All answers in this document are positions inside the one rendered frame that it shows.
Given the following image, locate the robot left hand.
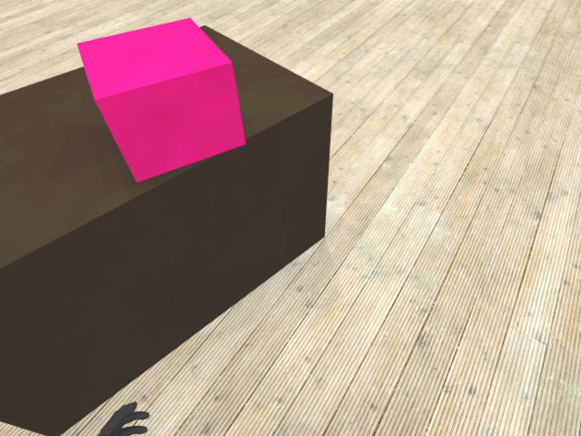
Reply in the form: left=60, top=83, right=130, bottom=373
left=97, top=401, right=150, bottom=436

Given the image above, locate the pedestal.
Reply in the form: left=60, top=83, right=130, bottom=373
left=0, top=25, right=333, bottom=436

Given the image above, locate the carton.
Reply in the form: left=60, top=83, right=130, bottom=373
left=77, top=18, right=246, bottom=183

